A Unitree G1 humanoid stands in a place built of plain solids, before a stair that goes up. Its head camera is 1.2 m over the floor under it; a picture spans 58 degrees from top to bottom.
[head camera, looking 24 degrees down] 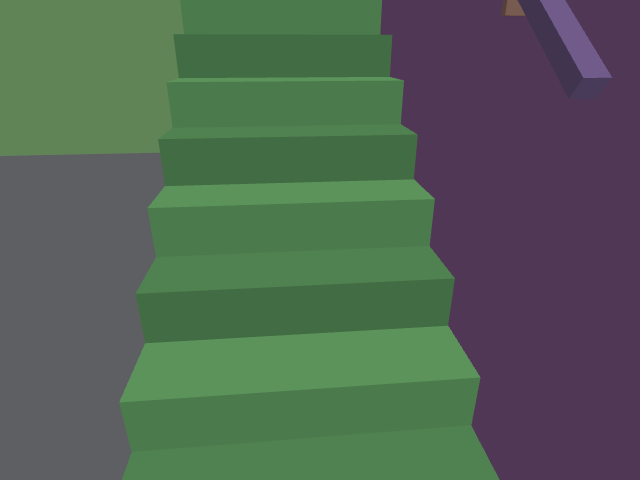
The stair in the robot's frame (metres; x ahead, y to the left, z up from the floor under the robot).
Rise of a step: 0.18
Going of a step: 0.25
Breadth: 0.98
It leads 5 degrees to the left of straight ahead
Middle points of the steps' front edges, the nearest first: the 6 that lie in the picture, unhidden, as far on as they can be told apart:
0.90 0.04 0.36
1.15 0.06 0.54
1.39 0.08 0.72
1.64 0.11 0.90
1.88 0.13 1.07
2.13 0.15 1.25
